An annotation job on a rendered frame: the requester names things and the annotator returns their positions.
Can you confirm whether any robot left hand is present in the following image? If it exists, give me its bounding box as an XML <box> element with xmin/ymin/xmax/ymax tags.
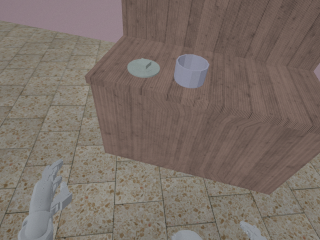
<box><xmin>29</xmin><ymin>159</ymin><xmax>73</xmax><ymax>216</ymax></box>

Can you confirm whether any right robot thigh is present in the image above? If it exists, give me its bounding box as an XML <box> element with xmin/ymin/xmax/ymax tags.
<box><xmin>171</xmin><ymin>230</ymin><xmax>203</xmax><ymax>240</ymax></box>

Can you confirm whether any left robot forearm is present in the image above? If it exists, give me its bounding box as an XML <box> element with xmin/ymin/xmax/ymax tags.
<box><xmin>17</xmin><ymin>211</ymin><xmax>54</xmax><ymax>240</ymax></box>

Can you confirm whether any pot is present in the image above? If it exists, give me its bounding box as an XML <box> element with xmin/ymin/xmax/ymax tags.
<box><xmin>174</xmin><ymin>54</ymin><xmax>209</xmax><ymax>89</ymax></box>

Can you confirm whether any lid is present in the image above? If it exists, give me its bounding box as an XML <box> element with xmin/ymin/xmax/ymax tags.
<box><xmin>127</xmin><ymin>59</ymin><xmax>160</xmax><ymax>78</ymax></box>

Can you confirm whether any knob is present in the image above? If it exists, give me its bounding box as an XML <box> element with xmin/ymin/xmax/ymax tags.
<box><xmin>136</xmin><ymin>58</ymin><xmax>152</xmax><ymax>70</ymax></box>

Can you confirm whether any table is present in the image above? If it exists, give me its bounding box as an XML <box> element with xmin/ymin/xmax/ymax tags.
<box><xmin>85</xmin><ymin>0</ymin><xmax>320</xmax><ymax>195</ymax></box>

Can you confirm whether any robot right hand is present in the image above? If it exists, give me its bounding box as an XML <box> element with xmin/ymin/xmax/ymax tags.
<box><xmin>239</xmin><ymin>221</ymin><xmax>267</xmax><ymax>240</ymax></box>

